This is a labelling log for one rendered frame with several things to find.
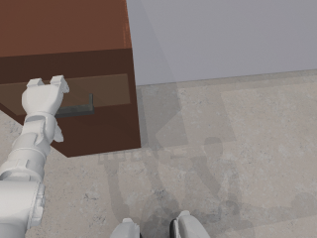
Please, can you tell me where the robot left upper arm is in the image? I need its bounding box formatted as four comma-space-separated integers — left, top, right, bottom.
0, 180, 46, 238

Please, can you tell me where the right robot thigh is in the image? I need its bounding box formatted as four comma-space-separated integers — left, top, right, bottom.
173, 215, 210, 238

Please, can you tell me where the left robot forearm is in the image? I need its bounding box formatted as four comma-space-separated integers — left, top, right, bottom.
0, 112, 56, 184

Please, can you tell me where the robot left hand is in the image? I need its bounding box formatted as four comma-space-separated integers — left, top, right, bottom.
22, 75, 69, 142

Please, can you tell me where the handle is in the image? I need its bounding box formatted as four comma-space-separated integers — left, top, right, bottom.
54, 93, 95, 119

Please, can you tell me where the cabinet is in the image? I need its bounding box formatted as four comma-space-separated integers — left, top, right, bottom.
0, 0, 142, 158

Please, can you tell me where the drawer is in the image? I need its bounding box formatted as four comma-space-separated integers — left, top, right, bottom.
0, 73, 131, 115

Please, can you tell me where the left robot shin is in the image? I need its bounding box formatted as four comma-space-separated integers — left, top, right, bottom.
122, 218, 134, 223

